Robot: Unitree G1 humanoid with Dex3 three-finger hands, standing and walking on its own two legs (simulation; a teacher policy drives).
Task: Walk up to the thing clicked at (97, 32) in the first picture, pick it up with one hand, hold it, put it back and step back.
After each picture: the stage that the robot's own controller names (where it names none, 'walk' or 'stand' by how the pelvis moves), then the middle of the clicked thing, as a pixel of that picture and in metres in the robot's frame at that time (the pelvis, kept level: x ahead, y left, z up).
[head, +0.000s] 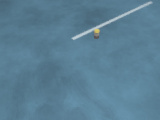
stand; (96, 34) +1.65 -0.15 -0.72
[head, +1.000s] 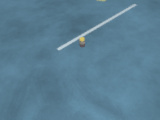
walk; (82, 42) +1.54 +0.16 -0.71
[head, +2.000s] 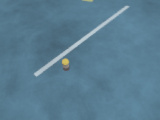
walk; (65, 64) +1.00 +0.25 -0.71
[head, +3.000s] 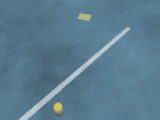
walk; (58, 109) +0.56 +0.20 -0.70
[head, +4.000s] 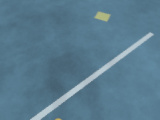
stand; out of the picture +0.39 +0.19 -0.69
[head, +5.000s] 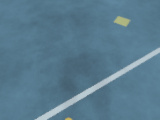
stand; out of the picture +0.41 +0.13 -0.71
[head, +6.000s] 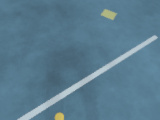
stand; (59, 119) +0.40 +0.12 -0.70
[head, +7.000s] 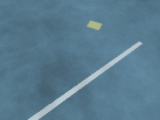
stand; out of the picture +0.41 +0.19 -0.69
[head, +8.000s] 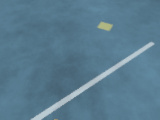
walk; out of the picture +0.44 +0.22 -0.68
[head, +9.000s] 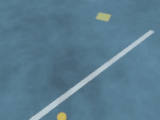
walk; (62, 119) +0.45 +0.20 -0.68
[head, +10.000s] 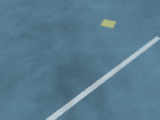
walk; out of the picture +0.42 +0.19 -0.70
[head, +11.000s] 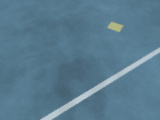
stand; out of the picture +0.39 +0.17 -0.70
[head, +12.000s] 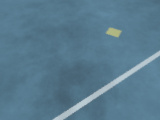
stand; out of the picture +0.38 +0.16 -0.72
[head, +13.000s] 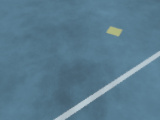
stand; out of the picture +0.36 +0.16 -0.72
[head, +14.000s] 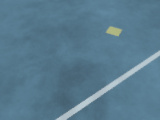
stand; out of the picture +0.35 +0.19 -0.72
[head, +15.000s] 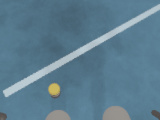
go down; (54, 91) +0.42 +0.15 -0.50
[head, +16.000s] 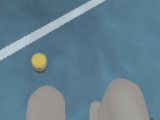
go down; (39, 63) +0.47 +0.15 -0.33
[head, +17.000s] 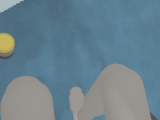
close in; (4, 47) +0.47 +0.18 -0.26
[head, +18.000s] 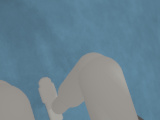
close; out of the picture +0.47 +0.21 -0.25
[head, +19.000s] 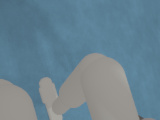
lift; out of the picture +0.46 +0.21 -0.25
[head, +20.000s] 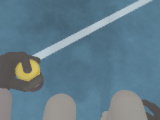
lift; (31, 76) +0.35 +0.19 -0.07
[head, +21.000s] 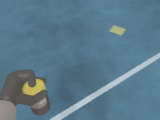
hold; (37, 97) +0.31 +0.17 +0.02
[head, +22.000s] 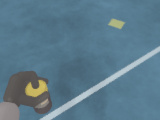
hold; (39, 97) +0.31 +0.17 -0.01
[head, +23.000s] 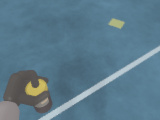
hold; (40, 96) +0.32 +0.17 -0.01
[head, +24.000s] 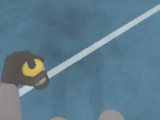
crouch; (37, 75) +0.39 +0.16 -0.07
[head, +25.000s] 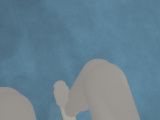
lower; out of the picture +0.59 +0.23 -0.29
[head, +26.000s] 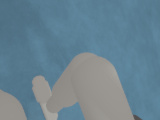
lower; out of the picture +0.58 +0.27 -0.28
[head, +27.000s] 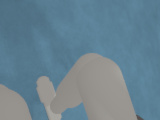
lower; out of the picture +0.58 +0.27 -0.28
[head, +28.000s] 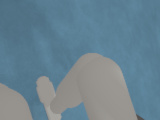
lower; out of the picture +0.58 +0.27 -0.27
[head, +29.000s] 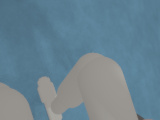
lower; out of the picture +0.58 +0.27 -0.27
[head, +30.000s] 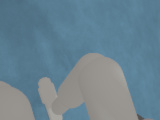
open; out of the picture +0.58 +0.27 -0.27
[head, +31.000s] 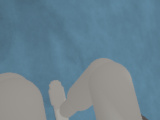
stand; out of the picture +0.58 +0.27 -0.28
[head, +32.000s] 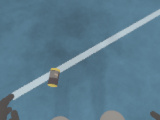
walk; (53, 77) +0.56 +0.17 -0.56
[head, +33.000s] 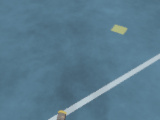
stand; (60, 119) +0.51 +0.18 -0.69
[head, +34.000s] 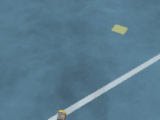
stand; (61, 119) +0.51 +0.17 -0.69
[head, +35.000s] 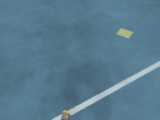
stand; (65, 119) +0.52 +0.17 -0.73
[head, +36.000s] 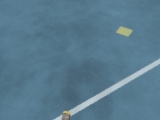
stand; (65, 119) +0.51 +0.19 -0.75
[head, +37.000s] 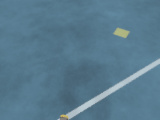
stand; out of the picture +0.49 +0.20 -0.75
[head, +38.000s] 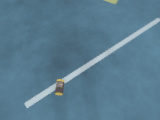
walk; (59, 87) +0.60 +0.17 -0.73
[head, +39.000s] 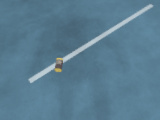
walk; (58, 64) +0.87 +0.28 -0.71
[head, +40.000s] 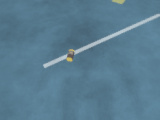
stand; (70, 55) +1.13 +0.21 -0.72
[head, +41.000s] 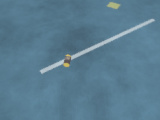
stand; (67, 60) +1.11 +0.20 -0.75
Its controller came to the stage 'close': yes
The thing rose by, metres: 0.71
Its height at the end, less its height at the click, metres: -0.02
